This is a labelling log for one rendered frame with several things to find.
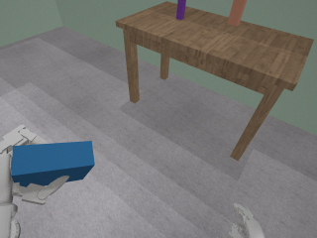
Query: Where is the table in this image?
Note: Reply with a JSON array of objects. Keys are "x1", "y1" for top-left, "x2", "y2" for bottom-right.
[{"x1": 115, "y1": 1, "x2": 314, "y2": 161}]

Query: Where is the sponge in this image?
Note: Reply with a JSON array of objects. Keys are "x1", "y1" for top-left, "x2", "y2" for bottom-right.
[{"x1": 11, "y1": 141, "x2": 95, "y2": 187}]

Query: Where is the left robot forearm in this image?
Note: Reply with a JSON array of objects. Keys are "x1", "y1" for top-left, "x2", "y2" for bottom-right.
[{"x1": 0, "y1": 202, "x2": 21, "y2": 238}]

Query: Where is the robot left hand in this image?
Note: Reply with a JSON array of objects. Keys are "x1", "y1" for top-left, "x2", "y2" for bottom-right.
[{"x1": 0, "y1": 125, "x2": 69, "y2": 205}]

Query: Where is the robot right hand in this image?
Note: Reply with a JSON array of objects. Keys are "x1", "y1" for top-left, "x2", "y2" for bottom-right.
[{"x1": 228, "y1": 202, "x2": 265, "y2": 238}]

